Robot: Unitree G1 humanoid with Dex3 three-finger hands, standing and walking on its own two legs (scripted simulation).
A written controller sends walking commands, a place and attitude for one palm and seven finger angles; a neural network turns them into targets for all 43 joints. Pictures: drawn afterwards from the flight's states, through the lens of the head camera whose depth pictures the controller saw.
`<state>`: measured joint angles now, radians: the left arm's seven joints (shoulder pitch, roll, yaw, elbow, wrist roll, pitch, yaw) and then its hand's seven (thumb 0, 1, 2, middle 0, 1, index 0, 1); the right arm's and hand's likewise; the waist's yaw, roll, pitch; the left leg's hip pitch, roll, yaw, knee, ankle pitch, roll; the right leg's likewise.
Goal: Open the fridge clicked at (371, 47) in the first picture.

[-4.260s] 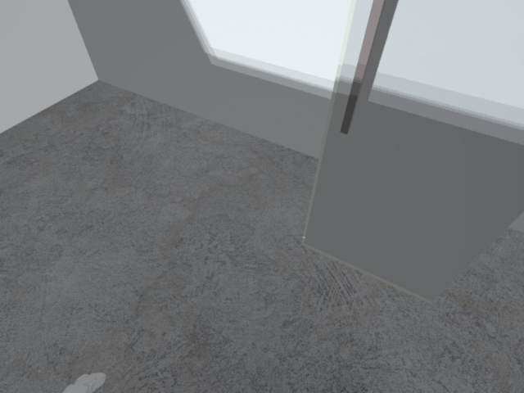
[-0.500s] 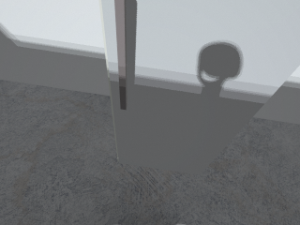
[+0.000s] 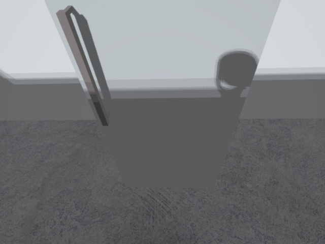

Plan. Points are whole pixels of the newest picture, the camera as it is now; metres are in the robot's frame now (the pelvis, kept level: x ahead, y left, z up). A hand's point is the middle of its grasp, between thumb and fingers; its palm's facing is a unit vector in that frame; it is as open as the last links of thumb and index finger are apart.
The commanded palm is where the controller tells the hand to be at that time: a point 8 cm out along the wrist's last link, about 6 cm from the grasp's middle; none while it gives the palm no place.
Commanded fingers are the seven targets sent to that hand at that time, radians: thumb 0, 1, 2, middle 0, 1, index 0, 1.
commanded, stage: come to a stop and stand still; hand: left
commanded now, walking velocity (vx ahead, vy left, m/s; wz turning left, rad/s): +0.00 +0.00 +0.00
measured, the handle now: (91, 77) +0.53 +0.22 +0.15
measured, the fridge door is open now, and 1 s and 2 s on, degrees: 0 0 0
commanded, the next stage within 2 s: look again from close up in 0.88 s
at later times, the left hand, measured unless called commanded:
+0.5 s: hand out of the picture -0.05 +0.15 -0.18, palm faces +0.04 -0.98 -0.17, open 7.3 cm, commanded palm none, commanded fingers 0.00 0.90 0.90 -0.20 -0.30 -0.20 -0.30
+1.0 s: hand out of the picture -0.02 +0.19 -0.17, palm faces +0.04 -0.98 -0.21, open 7.3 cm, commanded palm none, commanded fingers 0.00 0.90 0.90 -0.20 -0.30 -0.20 -0.30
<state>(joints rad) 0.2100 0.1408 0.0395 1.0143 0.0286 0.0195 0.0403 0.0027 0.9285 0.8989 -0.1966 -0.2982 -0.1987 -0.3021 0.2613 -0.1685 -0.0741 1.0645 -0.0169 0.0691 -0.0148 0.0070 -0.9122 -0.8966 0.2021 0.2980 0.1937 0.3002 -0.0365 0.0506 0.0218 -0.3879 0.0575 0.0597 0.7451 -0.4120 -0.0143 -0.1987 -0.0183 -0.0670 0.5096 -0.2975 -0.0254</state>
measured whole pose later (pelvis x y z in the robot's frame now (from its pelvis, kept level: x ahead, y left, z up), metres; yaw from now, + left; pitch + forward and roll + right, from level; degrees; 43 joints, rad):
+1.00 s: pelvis -0.02 +0.01 +0.00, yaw +1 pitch -1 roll +1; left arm 0.27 0.15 0.00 1.10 0.02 -0.02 0.03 0.01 0.92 0.90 -0.20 -0.30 -0.20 -0.30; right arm 0.31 -0.14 0.02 1.09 -0.01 -0.03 -0.02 0.01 -0.91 -0.90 0.20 0.30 0.20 0.30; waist 0.00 0.01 0.03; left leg -0.16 -0.02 0.07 0.45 -0.28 0.03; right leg -0.23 -0.04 -0.07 0.49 -0.25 0.00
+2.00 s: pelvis +0.00 -0.01 +0.00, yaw +2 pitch -1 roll +0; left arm 0.27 0.17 0.02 1.08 0.02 -0.02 0.02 0.01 0.91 0.90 -0.20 -0.30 -0.20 -0.30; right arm 0.29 -0.17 0.00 1.11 -0.02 0.01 -0.02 0.01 -0.91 -0.90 0.20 0.30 0.19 0.30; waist 0.01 0.01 0.03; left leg -0.18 0.04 0.05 0.55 -0.37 0.00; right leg -0.18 0.01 -0.12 0.48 -0.28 -0.05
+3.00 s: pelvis +0.05 +0.02 -0.01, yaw +2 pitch -2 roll +1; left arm 0.23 0.17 0.01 1.05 0.02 0.01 0.04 0.00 0.92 0.90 -0.20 -0.30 -0.20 -0.30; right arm 0.25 -0.17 -0.04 0.96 -0.01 -0.01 -0.03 0.01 -0.92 -0.90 0.20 0.30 0.19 0.30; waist -0.02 0.02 0.04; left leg -0.16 -0.01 0.10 0.56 -0.37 0.02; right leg -0.30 -0.02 -0.05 0.62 -0.29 -0.03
